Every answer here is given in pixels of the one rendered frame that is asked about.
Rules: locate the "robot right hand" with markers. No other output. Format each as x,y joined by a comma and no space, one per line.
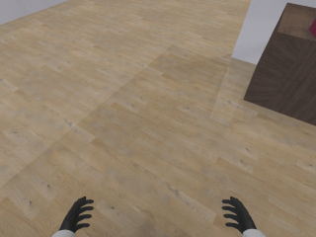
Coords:
242,216

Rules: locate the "robot left hand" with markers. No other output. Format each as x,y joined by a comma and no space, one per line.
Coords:
72,217

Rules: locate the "pedestal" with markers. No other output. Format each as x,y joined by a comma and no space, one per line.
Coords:
284,79

